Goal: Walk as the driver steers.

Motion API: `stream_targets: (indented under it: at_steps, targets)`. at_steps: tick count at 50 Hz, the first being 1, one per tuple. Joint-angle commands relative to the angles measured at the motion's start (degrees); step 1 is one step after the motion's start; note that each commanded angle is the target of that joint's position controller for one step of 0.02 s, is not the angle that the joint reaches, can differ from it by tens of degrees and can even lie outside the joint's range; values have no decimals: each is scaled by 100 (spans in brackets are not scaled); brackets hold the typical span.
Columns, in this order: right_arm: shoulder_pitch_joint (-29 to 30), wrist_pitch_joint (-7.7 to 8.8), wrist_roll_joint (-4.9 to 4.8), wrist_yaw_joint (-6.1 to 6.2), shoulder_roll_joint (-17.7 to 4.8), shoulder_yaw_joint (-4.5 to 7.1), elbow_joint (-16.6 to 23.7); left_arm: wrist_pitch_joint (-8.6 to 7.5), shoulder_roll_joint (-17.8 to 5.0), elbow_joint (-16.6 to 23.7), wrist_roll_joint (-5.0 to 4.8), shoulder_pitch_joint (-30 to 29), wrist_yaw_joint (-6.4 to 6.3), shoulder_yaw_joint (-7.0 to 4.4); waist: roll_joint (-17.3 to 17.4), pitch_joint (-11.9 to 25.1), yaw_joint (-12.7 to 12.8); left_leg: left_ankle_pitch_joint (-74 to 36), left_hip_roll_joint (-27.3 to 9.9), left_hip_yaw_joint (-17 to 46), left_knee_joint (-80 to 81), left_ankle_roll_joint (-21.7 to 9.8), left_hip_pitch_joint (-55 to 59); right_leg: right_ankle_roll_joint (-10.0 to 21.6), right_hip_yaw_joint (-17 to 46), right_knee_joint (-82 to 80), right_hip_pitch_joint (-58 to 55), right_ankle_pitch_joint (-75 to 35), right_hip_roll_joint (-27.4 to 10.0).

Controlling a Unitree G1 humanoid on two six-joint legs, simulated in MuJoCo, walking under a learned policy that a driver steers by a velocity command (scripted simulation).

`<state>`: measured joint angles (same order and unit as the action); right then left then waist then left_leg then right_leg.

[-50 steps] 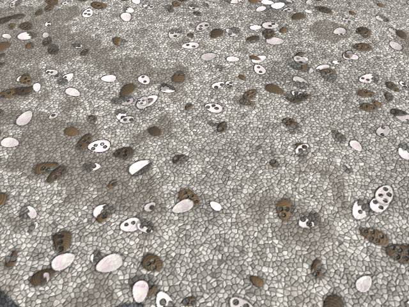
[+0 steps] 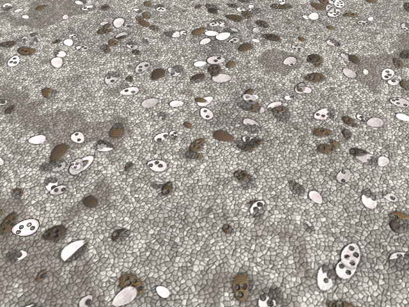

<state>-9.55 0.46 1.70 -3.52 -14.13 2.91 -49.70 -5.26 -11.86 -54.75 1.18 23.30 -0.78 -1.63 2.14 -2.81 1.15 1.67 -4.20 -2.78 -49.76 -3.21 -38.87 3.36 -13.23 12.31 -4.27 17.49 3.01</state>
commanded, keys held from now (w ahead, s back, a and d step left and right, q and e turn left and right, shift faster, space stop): w+q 0.50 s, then w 0.06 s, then w+e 0.44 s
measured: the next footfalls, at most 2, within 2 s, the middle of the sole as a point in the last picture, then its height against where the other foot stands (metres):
left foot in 0.16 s outside the picture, level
right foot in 0.68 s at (222, 272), level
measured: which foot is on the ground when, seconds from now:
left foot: up 0.00-0.14, down 0.16-0.70, up 0.72-1.00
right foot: down 0.00-0.16, up 0.18-0.66, down 0.68-1.00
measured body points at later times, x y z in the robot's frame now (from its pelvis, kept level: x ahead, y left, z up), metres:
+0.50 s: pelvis +0.27 +0.04 +0.00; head +0.30 +0.06 +0.45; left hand +0.39 +0.32 -0.10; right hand +0.35 -0.24 -0.12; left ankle +0.20 +0.07 -0.74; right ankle +0.47 -0.10 -0.68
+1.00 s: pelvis +0.56 +0.06 +0.01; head +0.59 +0.06 +0.46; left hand +0.47 +0.32 -0.12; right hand +0.78 -0.13 -0.11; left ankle +0.63 +0.25 -0.68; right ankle +0.55 -0.01 -0.74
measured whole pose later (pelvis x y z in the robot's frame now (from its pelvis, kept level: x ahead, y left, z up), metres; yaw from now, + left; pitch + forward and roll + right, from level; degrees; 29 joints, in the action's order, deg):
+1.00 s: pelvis +0.56 +0.06 +0.01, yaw +13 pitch +1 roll +0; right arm -6.6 2.4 2.8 -1.5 -14.4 0.6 -43.7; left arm -3.1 -13.8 -51.5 0.0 24.8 0.7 -2.9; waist 2.2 -2.0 3.1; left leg 9.3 -4.3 2.6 -47.9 1.8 -34.8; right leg 5.6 5.0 16.5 6.6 10.4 7.3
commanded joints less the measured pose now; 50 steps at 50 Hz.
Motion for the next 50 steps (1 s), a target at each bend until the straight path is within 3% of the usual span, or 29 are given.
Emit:
stream_targets:
  at_steps: [1,3,5,6,7,8,9,10,11,12,13,14,16,19,24,28,31,32,33,34,35,36,37,38,39,41,43,46,50]
  targets:
    - [774,72,21,-67,8,-105,604,-58,-723,175,-5,81,-81,-107,-568,-478,36,-118,129,-402,910,-128,181,229,182,-284,334,-3976,-1638]
    - [712,58,28,-41,-99,-83,642,-13,-873,120,7,118,-130,-129,-613,-285,-69,236,410,-626,1210,-344,604,159,-2,212,-50,-5419,-1708]
    - [206,39,39,16,-265,-17,532,67,-1076,114,29,51,-192,-180,-789,104,-341,838,762,-768,1242,-625,1243,135,-115,1200,-324,-6885,-1786]
    - [-263,57,40,44,-400,48,413,127,-1172,149,52,-12,-193,-210,-815,405,-553,1106,902,-711,1367,-790,1801,189,-107,2024,-257,-6956,-1833]
    - [-913,105,66,88,-585,151,215,170,-1224,199,56,-63,-163,-227,-723,776,-834,1192,1022,-542,1740,-971,2707,213,-84,3146,121,-6212,-1809]
    - [-1633,121,126,183,-987,319,39,166,-1175,324,40,-150,-108,-223,-225,1170,-1189,1588,460,359,2233,-1269,3912,83,-177,4875,1156,-4430,-1541]
    - [-1303,48,54,244,-1617,495,202,108,-496,750,-43,63,22,-120,1376,1644,-602,1231,-1321,3639,2583,-2252,5785,-339,193,7271,3886,1141,-184]
    - [-1461,-11,-98,256,-1591,498,232,13,-965,980,-13,-629,52,-174,295,1781,-922,1247,-1487,4445,3276,-2465,5777,-291,1445,7672,4734,998,-109]
    - [-1117,-2,-125,323,-1337,435,202,-75,-886,1096,-54,-933,77,-136,-68,961,-728,1129,-1448,3648,3450,-2224,5093,-231,1647,7254,4978,443,-536]
    - [-883,28,-133,337,-995,353,171,-120,-900,1045,-74,-821,70,-136,-467,372,-404,521,-1221,3112,3581,-1915,4151,-222,1579,6553,4625,160,-753]
    - [-686,93,-130,356,-826,297,168,-52,-871,1041,1,-830,57,-146,-583,135,-174,-66,-888,2638,3605,-1678,3595,-275,1617,6093,4274,136,-897]
    - [-535,155,-140,372,-725,253,207,76,-823,993,113,-678,60,-126,-557,122,-15,-476,-649,2280,3664,-1584,3187,-363,1599,5858,3867,107,-926]
    - [-597,288,-172,341,-776,237,183,277,-710,1022,198,-606,106,-108,-412,198,102,-1015,-374,1916,3700,-1516,2882,-498,1493,5417,3622,73,-932]
    - [-893,337,-166,316,-977,287,133,362,-663,1284,177,-1187,146,-87,-188,83,-32,-996,-145,1763,3820,-1361,2755,-657,1329,4610,3894,-551,-936]
    - [-1513,299,-162,324,-982,300,65,357,-690,1682,120,-2298,174,-52,97,58,-513,-990,-46,1937,3626,-1054,3409,-685,1329,3282,4325,-1518,-750]
    - [-1817,296,-96,383,-953,272,19,266,-694,1892,78,-2808,217,2,192,42,-722,-1545,-198,2025,3362,-976,3959,-515,1242,2490,4227,-1643,-545]
    - [-1627,363,-60,437,-1012,243,8,196,-821,1782,66,-2349,218,-39,322,63,-443,-2201,-422,1912,3219,-708,4033,-148,1178,1885,3241,-1381,-410]
    - [-1530,392,-45,440,-1092,255,9,176,-962,1637,55,-1910,182,-104,357,216,-243,-3016,-405,1792,2823,-606,4093,-13,1118,1802,2696,-1081,-251]
    - [-1452,399,-27,420,-1136,257,-10,138,-1071,1383,43,-1149,128,-173,218,573,121,-3594,-218,1536,1929,-510,4136,135,1001,1511,1904,-1007,-66]
    - [-1434,416,-26,401,-1046,223,12,86,-1243,1166,91,-313,62,-245,41,1059,502,-2965,31,1284,732,-418,3615,333,1354,1430,770,-928,-422]
    - [-1746,435,-117,381,-563,100,205,68,-1727,1123,210,417,5,-342,-844,1819,534,-748,564,874,-1176,-226,2423,803,3453,1312,-531,-165,-1843]
    - [-2302,438,-162,338,-561,112,151,178,-1906,943,78,255,77,-441,-2059,1948,107,2648,1316,678,-2354,-63,965,1475,5998,294,-1005,-155,-2541]
    - [-1911,403,53,364,-827,112,130,228,-1425,1102,-56,-414,161,-361,-984,956,-66,2284,783,871,-2631,-121,357,1433,5617,208,-315,550,-2325]
    - [-1246,427,86,324,-841,96,253,219,-1071,1180,-90,-764,201,-287,-369,432,-13,1823,529,813,-2412,-94,324,1336,4664,205,362,255,-2044]
    - [-958,444,73,294,-747,66,367,202,-921,1133,-35,-850,208,-240,-225,176,-98,1607,340,747,-2023,-66,421,1174,4088,109,821,-408,-1716]
    - [-940,351,153,245,-607,8,444,132,-883,928,-62,-648,183,-212,-469,172,-253,1484,164,665,-1494,84,750,1023,3470,19,1190,-1449,-1307]
    - [-886,290,152,230,-548,-35,507,71,-987,789,-105,-373,174,-258,-628,277,-263,1545,154,536,-1208,248,768,1147,3248,17,1213,-2256,-1219]
    - [-188,242,130,222,-493,-92,761,97,-1079,707,-125,-115,131,-303,-585,109,-133,1168,78,374,-493,474,414,1166,3084,-193,1343,-2074,-1078]
    - [769,249,78,193,-374,-182,1089,149,-1110,626,-129,280,114,-352,-613,48,172,295,153,303,658,606,389,936,3043,-122,1247,-2122,-899]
